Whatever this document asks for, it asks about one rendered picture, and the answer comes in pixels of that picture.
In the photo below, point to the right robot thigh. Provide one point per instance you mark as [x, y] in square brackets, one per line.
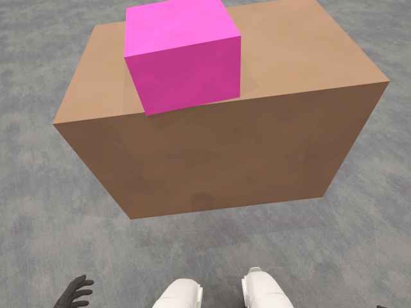
[260, 290]

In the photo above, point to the robot thigh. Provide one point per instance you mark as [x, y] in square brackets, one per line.
[182, 293]
[260, 290]

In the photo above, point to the left robot hand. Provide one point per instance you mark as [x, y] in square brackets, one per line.
[66, 300]

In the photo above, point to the left robot thigh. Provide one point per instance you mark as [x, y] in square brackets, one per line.
[182, 293]

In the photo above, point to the carton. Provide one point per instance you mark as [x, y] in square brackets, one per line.
[182, 53]

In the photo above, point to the pedestal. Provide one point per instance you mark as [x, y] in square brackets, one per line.
[306, 92]

